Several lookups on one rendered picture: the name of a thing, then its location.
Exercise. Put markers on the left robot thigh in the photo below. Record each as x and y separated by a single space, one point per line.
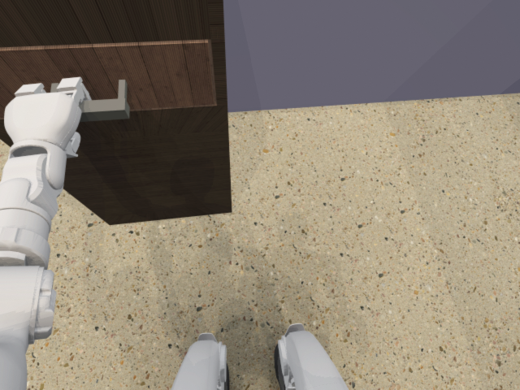
204 366

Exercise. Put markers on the handle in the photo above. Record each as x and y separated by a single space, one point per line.
107 109

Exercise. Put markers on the drawer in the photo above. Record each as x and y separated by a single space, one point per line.
158 73

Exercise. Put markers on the left robot forearm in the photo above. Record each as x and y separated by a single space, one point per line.
32 179

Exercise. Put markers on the left robot hand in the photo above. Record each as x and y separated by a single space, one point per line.
35 114

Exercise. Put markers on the robot thigh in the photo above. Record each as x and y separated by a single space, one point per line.
303 358
204 366

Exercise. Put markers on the right robot thigh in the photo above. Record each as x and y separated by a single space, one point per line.
303 358

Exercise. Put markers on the cabinet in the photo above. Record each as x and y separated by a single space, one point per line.
161 163

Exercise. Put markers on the robot left upper arm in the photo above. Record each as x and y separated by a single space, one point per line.
27 302

